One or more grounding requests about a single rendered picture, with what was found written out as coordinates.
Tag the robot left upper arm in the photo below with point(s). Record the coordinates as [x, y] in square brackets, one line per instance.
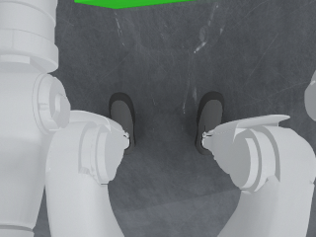
[33, 107]

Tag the robot shin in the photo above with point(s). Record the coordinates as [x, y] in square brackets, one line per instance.
[115, 128]
[224, 134]

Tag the robot right upper arm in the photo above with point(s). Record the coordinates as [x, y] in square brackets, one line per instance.
[310, 97]

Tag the left robot forearm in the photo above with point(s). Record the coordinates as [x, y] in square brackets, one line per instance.
[27, 36]

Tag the right robot shin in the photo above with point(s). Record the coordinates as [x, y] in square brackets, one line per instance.
[224, 134]

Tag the left robot shin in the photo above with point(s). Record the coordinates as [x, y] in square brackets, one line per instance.
[115, 128]

